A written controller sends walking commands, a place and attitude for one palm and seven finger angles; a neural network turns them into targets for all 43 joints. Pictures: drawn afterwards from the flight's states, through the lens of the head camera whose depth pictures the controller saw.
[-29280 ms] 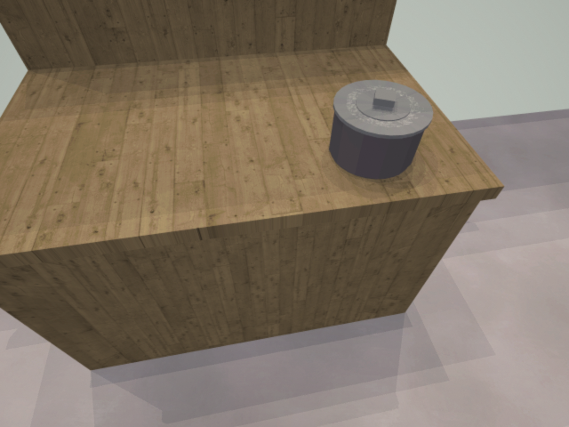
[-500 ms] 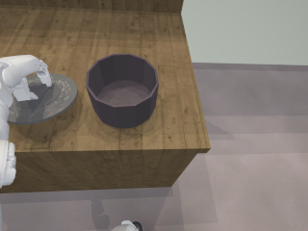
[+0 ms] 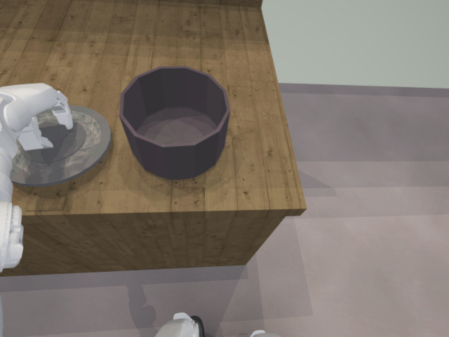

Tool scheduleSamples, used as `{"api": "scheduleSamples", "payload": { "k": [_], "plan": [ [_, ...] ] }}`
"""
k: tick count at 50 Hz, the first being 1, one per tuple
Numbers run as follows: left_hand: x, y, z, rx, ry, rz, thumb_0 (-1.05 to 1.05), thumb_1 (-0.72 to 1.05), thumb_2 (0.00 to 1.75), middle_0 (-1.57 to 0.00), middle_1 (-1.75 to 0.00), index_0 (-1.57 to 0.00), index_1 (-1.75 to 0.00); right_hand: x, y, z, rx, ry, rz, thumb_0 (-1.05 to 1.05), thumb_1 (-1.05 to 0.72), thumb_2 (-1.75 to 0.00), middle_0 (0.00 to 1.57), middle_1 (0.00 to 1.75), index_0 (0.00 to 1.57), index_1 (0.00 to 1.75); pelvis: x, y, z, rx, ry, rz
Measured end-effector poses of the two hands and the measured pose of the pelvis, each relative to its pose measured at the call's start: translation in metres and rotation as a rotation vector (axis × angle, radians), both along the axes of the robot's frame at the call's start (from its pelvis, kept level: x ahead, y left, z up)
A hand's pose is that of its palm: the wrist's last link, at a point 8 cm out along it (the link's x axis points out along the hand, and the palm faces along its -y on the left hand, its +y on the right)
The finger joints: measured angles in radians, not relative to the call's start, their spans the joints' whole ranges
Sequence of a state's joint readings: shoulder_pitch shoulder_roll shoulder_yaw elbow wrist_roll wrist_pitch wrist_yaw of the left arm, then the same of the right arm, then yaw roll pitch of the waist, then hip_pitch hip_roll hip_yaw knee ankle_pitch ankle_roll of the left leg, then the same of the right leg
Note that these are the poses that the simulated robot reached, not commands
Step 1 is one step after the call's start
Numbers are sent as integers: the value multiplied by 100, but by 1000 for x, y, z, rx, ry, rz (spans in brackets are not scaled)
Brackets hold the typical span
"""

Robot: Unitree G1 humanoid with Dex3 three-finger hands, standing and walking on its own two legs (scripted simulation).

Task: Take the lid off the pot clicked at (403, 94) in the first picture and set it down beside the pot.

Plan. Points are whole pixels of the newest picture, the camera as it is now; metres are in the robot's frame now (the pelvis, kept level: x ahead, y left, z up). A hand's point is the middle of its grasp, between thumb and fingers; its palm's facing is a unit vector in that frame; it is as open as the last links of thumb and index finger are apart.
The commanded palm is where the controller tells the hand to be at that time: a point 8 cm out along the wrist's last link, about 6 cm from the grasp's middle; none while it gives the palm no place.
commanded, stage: open the fingers wide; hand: left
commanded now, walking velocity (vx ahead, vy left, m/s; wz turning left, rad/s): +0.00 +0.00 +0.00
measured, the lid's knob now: (50, 133) +0.48 +0.31 +0.02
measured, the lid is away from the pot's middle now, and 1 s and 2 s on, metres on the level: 0.24 0.24 0.24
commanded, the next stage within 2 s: raise the empty hand in 1.12 s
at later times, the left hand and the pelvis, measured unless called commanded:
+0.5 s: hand (33, 141) +0.44 +0.31 +0.05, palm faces -0.44 -0.09 -0.90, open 7.7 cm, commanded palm +0.47 +0.30 +0.11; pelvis +0.00 +0.00 +0.00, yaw +1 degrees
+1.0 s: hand (42, 134) +0.45 +0.30 +0.06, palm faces -0.43 -0.08 -0.90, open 10.7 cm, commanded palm +0.48 +0.29 +0.11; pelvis +0.00 +0.00 +0.00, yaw +0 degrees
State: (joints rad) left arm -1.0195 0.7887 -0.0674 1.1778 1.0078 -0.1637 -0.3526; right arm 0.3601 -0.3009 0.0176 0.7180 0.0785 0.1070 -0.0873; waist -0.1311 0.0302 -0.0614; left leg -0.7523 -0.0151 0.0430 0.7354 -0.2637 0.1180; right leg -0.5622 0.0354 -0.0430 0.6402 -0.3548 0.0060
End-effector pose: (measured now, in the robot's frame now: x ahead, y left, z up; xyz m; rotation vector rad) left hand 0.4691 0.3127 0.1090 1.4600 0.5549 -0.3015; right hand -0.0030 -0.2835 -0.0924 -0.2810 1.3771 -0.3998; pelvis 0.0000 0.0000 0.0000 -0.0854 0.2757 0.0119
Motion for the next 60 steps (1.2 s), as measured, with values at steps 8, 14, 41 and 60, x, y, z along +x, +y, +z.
{"api": "scheduleSamples", "payload": {
  "k": [8,14,41,60],
  "plan": [
    [-9,-3,-8,-16,-62,-61,-1,24,80,-80,-103,-61,-93,-9,5,-3,29,54,-30,1,-91,-89,21,30,20,30,3,2,0,-2,6,-13],
    [-18,2,-10,-2,-87,-35,-1,27,78,-77,-104,-58,-93,5,11,-6,54,26,-10,1,-91,-89,21,30,20,30,0,2,1,-3,-5,-3],
    [-20,-7,4,18,-101,-36,0,13,69,-47,-93,-45,-92,19,10,-10,66,-25,29,0,-91,-89,21,30,20,30,-5,4,-1,2,-21,7],
    [-12,-16,6,15,-92,-31,0,-2,68,-38,-84,-37,-84,8,4,-10,73,-2,-7,1,-91,-89,21,30,20,30,0,-4,1,9,-16,-2]
  ]
}}
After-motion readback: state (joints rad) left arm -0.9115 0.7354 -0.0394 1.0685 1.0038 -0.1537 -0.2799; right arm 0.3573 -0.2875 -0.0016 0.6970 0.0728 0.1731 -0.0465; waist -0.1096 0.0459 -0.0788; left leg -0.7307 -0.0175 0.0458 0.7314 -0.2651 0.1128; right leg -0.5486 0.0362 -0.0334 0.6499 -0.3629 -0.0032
